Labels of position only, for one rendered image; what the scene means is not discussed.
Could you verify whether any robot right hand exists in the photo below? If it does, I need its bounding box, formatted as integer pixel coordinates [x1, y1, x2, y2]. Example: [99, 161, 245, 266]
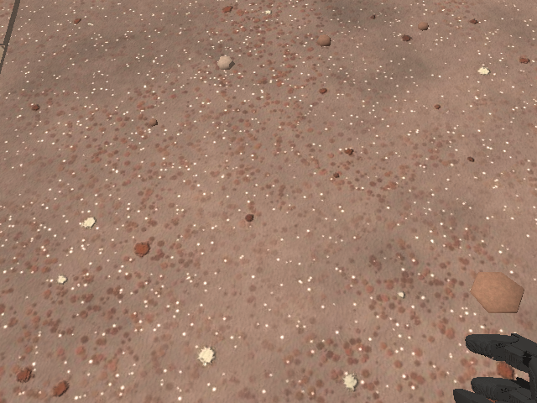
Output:
[453, 333, 537, 403]

